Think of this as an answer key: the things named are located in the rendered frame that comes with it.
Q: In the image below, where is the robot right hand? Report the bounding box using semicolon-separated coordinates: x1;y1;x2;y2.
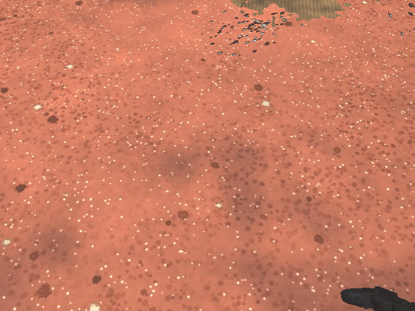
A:
340;286;415;311

